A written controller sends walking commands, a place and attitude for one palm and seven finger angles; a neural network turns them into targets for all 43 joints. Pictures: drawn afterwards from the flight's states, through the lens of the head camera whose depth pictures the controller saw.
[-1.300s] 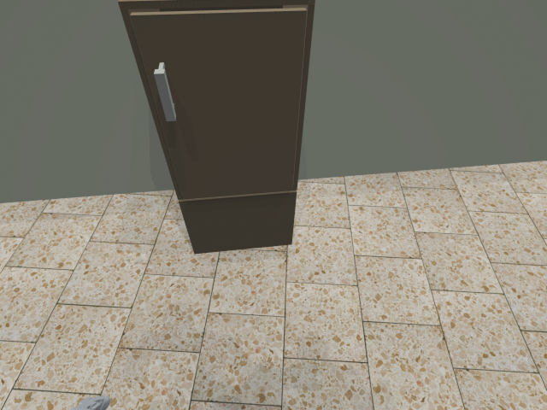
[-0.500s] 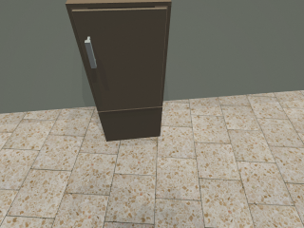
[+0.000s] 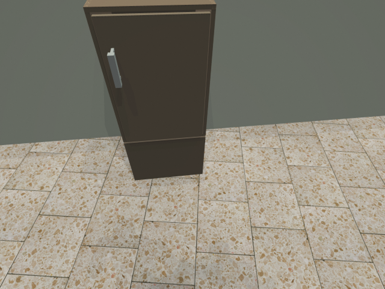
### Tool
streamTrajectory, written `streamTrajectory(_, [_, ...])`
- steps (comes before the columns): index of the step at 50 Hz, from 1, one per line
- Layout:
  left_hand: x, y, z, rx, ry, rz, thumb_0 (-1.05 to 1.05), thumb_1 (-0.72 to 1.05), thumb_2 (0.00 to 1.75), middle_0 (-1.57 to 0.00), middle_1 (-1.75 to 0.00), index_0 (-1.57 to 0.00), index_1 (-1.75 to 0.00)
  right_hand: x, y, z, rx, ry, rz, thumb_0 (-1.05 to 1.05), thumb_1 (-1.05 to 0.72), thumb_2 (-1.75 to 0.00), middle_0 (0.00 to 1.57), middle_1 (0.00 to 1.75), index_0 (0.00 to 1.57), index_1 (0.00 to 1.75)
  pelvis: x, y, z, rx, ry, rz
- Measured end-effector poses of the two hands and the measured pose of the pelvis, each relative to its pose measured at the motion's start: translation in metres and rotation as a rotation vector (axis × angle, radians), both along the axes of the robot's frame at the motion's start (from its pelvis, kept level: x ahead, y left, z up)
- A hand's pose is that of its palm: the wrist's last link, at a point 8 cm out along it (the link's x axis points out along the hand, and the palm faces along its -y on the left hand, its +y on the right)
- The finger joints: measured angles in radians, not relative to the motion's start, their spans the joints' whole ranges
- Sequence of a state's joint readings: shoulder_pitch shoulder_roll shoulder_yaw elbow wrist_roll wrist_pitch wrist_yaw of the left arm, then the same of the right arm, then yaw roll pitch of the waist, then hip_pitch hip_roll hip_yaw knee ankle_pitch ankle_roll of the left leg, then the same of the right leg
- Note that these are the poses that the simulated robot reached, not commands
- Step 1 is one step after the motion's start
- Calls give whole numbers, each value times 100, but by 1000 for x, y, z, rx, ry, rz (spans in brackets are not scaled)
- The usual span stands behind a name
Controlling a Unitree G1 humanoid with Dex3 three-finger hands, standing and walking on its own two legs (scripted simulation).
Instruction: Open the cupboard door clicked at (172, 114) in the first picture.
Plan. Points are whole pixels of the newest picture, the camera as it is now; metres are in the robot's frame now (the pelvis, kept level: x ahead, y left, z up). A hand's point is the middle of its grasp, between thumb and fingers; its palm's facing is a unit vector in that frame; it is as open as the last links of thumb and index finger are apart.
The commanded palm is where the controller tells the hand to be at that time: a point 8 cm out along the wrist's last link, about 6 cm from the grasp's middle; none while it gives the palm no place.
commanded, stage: look at it before walking up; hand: left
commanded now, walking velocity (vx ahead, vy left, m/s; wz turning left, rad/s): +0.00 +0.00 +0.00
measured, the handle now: (115, 68) +0.82 +0.34 +0.03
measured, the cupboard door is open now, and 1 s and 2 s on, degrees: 0 0 0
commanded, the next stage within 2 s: turn to face it in 0.14 s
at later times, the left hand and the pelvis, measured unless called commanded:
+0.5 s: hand out of the picture +0.07 +0.24 -0.16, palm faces +0.01 -0.94 -0.33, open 7.4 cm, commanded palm none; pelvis +0.00 +0.00 +0.00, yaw +2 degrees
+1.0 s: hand out of the picture -0.02 +0.20 -0.19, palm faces +0.12 -0.97 -0.19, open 7.4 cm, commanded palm none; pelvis +0.00 +0.01 -0.01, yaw +6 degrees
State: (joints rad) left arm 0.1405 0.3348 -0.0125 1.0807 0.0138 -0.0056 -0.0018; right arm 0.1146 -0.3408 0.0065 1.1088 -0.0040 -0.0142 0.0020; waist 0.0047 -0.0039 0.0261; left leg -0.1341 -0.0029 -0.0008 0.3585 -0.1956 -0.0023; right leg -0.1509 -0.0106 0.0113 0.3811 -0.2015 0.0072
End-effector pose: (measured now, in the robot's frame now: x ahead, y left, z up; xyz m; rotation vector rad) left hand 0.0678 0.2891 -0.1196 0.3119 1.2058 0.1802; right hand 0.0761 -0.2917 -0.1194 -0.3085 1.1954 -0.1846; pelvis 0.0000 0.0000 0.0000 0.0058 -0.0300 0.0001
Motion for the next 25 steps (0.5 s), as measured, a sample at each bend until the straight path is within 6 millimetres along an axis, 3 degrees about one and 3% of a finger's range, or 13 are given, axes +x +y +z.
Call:
streamTrajectory(19, [-1,1,0,4,3,15,1,91,90,-21,-30,-20,-30,1,-1,-1,-2,16,8,0,-90,-89,20,30,20,30,2,-2,0,0,0,13])
streamTrajectory(25, [-4,-5,-3,0,-11,40,1,91,90,-21,-30,-20,-30,2,8,-7,17,22,23,0,-91,-89,20,30,20,30,-2,-2,-3,1,3,34])
